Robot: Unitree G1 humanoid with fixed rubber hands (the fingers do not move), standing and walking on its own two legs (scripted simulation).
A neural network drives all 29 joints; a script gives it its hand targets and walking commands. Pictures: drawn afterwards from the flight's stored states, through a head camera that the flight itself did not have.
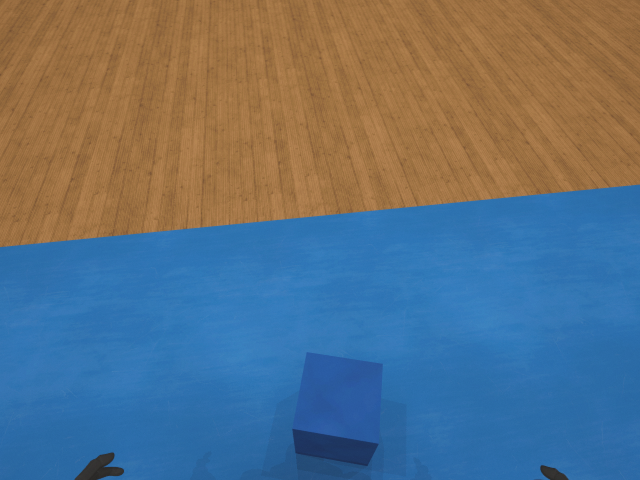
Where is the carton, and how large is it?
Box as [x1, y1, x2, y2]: [292, 352, 382, 465]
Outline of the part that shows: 307,352 292,427 295,452 367,465 378,444 382,364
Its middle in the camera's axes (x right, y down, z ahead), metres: +0.05 +0.48 +1.08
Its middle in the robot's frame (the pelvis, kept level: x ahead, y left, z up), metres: +0.41 -0.04 -0.66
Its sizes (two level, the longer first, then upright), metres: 0.210 0.200 0.250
